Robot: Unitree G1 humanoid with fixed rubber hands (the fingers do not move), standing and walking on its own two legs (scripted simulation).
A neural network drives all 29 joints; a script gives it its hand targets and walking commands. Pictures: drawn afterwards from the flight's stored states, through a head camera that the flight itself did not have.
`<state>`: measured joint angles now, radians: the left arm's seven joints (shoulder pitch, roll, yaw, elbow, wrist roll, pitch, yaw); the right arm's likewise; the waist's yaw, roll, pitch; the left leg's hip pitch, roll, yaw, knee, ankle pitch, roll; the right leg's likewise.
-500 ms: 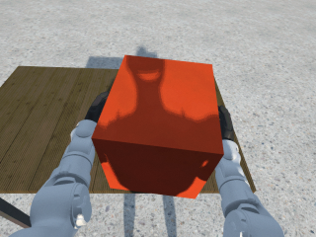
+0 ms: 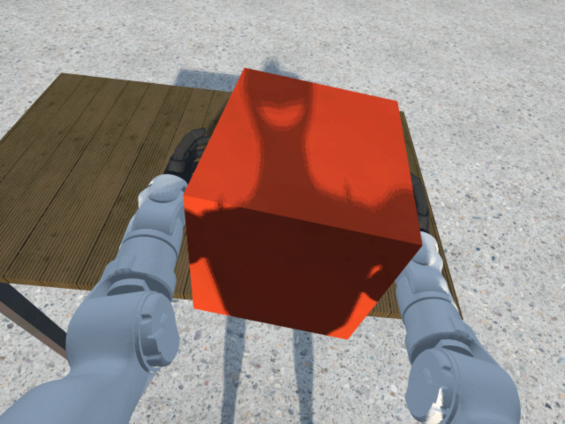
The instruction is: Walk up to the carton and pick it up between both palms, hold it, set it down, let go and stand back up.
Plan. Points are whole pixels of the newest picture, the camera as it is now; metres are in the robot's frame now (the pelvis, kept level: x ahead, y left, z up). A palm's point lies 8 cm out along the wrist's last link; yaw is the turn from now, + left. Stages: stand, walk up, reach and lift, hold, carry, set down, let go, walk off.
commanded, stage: reach and lift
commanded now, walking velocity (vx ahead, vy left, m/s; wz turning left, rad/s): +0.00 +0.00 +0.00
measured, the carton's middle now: (296, 204) +0.44 -0.01 +0.04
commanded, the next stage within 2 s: none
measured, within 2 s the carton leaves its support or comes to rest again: neither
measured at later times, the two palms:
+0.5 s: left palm (183, 169) +0.43 +0.16 +0.12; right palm (428, 190) +0.41 -0.20 +0.12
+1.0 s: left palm (155, 153) +0.39 +0.17 +0.18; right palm (442, 171) +0.39 -0.18 +0.19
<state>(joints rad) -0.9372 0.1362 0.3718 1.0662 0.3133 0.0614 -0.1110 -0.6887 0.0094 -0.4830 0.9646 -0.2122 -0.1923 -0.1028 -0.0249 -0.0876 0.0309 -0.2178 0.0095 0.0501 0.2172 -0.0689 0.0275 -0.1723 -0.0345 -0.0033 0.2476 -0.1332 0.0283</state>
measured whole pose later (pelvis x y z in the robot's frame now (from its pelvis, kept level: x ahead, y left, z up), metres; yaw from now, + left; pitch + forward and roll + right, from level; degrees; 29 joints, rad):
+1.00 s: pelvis +0.00 +0.00 +0.00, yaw +1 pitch -4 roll +0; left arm -0.73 0.12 0.28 0.46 0.20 0.57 -0.06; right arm -0.78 -0.11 -0.17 0.77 0.12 0.22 -0.10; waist -0.08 -0.07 -0.04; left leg -0.12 0.01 0.03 0.26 -0.07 0.00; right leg -0.06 -0.04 -0.02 0.28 -0.15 0.03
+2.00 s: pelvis +0.02 -0.01 +0.00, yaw +0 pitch -2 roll -1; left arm -0.75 0.13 0.29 0.29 0.14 0.83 -0.01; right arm -0.96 -0.22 -0.03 0.75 0.33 0.50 -0.16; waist -0.08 -0.01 -0.14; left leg -0.15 0.04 0.03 0.31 -0.12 -0.02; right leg -0.07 -0.01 -0.02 0.28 -0.16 0.01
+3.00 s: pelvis +0.03 -0.02 +0.00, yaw +1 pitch -1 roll -1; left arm -0.85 0.17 0.29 0.39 0.09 0.91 0.01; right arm -1.10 -0.27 0.03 0.85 0.41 0.60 -0.20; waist -0.06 0.01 -0.20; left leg -0.19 0.06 0.02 0.33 -0.13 -0.03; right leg -0.10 0.01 -0.03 0.28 -0.17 0.00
